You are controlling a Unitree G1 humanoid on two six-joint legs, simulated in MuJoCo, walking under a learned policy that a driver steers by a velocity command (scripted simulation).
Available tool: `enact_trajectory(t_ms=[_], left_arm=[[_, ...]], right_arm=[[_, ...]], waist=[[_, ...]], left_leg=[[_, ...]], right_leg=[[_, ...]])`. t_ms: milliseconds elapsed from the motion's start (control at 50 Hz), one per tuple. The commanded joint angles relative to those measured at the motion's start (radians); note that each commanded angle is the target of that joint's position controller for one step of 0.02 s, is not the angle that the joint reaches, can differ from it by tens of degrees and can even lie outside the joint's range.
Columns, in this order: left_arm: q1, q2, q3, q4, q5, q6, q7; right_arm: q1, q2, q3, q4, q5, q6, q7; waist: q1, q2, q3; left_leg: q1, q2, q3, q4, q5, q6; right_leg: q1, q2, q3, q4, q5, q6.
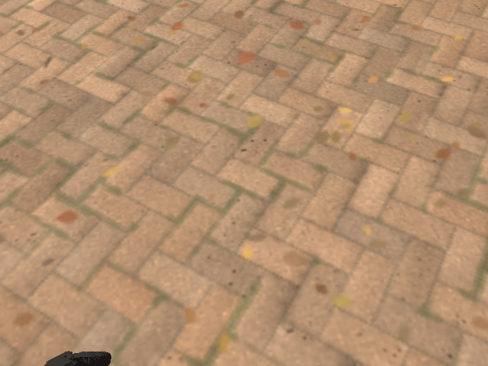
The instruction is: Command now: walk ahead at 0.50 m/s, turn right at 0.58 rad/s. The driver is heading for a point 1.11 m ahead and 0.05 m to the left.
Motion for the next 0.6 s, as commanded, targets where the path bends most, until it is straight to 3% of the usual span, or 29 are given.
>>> enact_trajectory(t_ms=[20,40,60,80,100,120,140,160,200,260,340,400,460,500,520,540,560,580,600], left_arm=[[0.258,0.185,0.086,-0.003,-0.004,-0.001,0.010],[0.404,0.282,0.120,0.030,-0.010,0.011,0.033],[0.337,0.361,0.117,0.004,-0.012,-0.006,0.030],[0.350,0.264,0.090,-0.019,-0.007,-0.025,0.019],[0.316,0.219,0.074,-0.010,0.001,-0.042,0.016],[0.260,0.194,0.066,-0.014,-0.001,-0.049,0.017],[0.192,0.158,0.054,-0.024,0.006,-0.050,0.022],[0.155,0.130,0.043,-0.041,0.021,-0.051,0.027],[0.154,0.129,0.040,-0.036,0.021,-0.059,0.035],[0.203,0.154,0.044,-0.003,0.016,-0.066,0.052],[0.253,0.159,0.042,0.034,0.011,-0.065,0.061],[0.302,0.164,0.043,0.072,0.007,-0.065,0.060],[0.338,0.167,0.047,0.104,0.005,-0.051,0.065],[0.336,0.175,0.051,0.114,0.005,-0.041,0.070],[0.323,0.184,0.053,0.112,0.006,-0.037,0.072],[0.304,0.185,0.051,0.109,0.007,-0.032,0.072],[0.295,0.160,0.037,0.099,0.015,-0.030,0.072],[0.397,0.082,0.012,0.081,0.022,-0.041,0.066],[0.428,0.055,0.000,0.097,0.009,-0.056,0.062]], right_arm=[[-0.064,-0.196,-0.041,-0.064,0.015,0.010,-0.009],[-0.036,-0.131,-0.016,-0.084,-0.024,0.003,-0.010],[0.030,-0.012,0.023,-0.141,-0.048,-0.026,0.002],[-0.092,-0.109,0.007,-0.149,-0.005,-0.060,0.014],[-0.159,-0.137,-0.001,-0.174,0.024,-0.077,0.019],[-0.158,-0.125,0.003,-0.164,0.008,-0.086,0.012],[-0.138,-0.128,-0.002,-0.145,-0.015,-0.084,0.006],[-0.109,-0.130,-0.006,-0.133,-0.018,-0.072,0.009],[-0.090,-0.106,-0.003,-0.122,-0.026,-0.048,0.011],[-0.171,-0.072,0.009,-0.146,-0.034,-0.033,0.009],[-0.291,-0.045,0.024,-0.173,-0.023,-0.042,0.023],[-0.363,-0.048,0.028,-0.196,-0.014,-0.049,0.036],[-0.396,-0.062,0.027,-0.217,-0.015,-0.059,0.052],[-0.362,-0.076,0.023,-0.213,-0.015,-0.063,0.059],[-0.314,-0.093,0.015,-0.202,-0.015,-0.064,0.058],[-0.209,-0.120,-0.001,-0.173,-0.018,-0.065,0.052],[-0.054,-0.163,-0.017,-0.137,-0.026,-0.065,0.045],[0.088,-0.246,-0.039,-0.118,-0.041,-0.062,0.040],[0.146,-0.201,-0.030,-0.083,-0.017,-0.054,0.045]], waist=[[0.208,0.081,-0.147],[0.245,-0.076,-0.235],[0.116,-0.273,-0.334],[0.199,-0.122,-0.364],[0.191,-0.086,-0.225],[0.147,-0.009,-0.157],[0.104,0.004,-0.117],[0.074,-0.022,-0.109],[0.060,-0.021,-0.104],[0.082,-0.016,-0.057],[0.135,-0.037,-0.019],[0.164,-0.039,0.022],[0.166,-0.042,0.034],[0.141,-0.061,0.017],[0.113,-0.076,-0.015],[0.053,-0.076,-0.084],[-0.019,-0.056,-0.208],[-0.015,0.125,-0.382],[-0.020,0.311,-0.462]], left_leg=[[-0.113,0.202,-0.027,0.395,0.983,0.122],[-0.386,0.148,-0.020,0.730,0.570,0.070],[-0.779,-0.063,-0.187,1.019,-0.223,0.021],[-0.880,-0.037,-0.360,1.093,-0.201,0.042],[-0.946,0.002,-0.348,1.060,-0.098,0.067],[-0.897,0.045,-0.351,0.979,-0.012,0.076],[-0.823,0.079,-0.351,0.893,0.047,0.070],[-0.755,0.101,-0.356,0.856,0.087,0.065],[-0.706,0.102,-0.336,0.792,0.130,0.039],[-0.745,0.092,-0.319,0.624,0.279,0.004],[-0.698,0.050,-0.299,0.358,0.527,0.007],[-0.706,0.033,-0.301,0.267,0.559,0.026],[-0.763,0.022,-0.306,0.209,0.469,0.064],[-0.719,0.006,-0.294,0.190,0.386,0.093],[-0.641,-0.020,-0.270,0.188,0.340,0.111],[-0.487,-0.055,-0.236,0.168,0.347,0.138],[-0.227,0.000,-0.281,0.205,0.393,0.185],[0.188,0.238,-0.641,0.228,0.329,0.325],[0.329,0.352,-0.999,0.060,0.121,0.404]], right_leg=[[0.398,0.128,-0.078,-0.068,-0.022,-0.086],[0.697,-0.019,0.172,-0.089,-0.007,-0.151],[0.933,-0.229,0.759,-0.247,-0.253,-0.333],[0.934,-0.261,0.839,-0.359,-0.325,-0.318],[0.836,-0.238,0.704,-0.368,-0.246,-0.276],[0.699,-0.192,0.589,-0.360,-0.140,-0.243],[0.576,-0.157,0.484,-0.365,-0.026,-0.216],[0.501,-0.135,0.431,-0.386,0.054,-0.206],[0.431,-0.119,0.365,-0.418,0.184,-0.214],[0.403,-0.092,0.272,-0.452,0.259,-0.200],[0.399,-0.053,0.199,-0.466,0.155,-0.144],[0.455,-0.090,0.222,-0.461,0.103,-0.143],[0.591,-0.145,0.250,-0.398,0.187,-0.136],[0.644,-0.163,0.257,-0.348,0.305,-0.117],[0.653,-0.154,0.248,-0.293,0.457,-0.105],[0.641,-0.118,0.218,-0.173,0.627,-0.086],[0.536,-0.069,0.180,0.028,0.600,-0.056],[0.180,0.060,0.136,0.397,0.244,0.014],[-0.050,0.170,0.169,0.631,-0.433,0.049]])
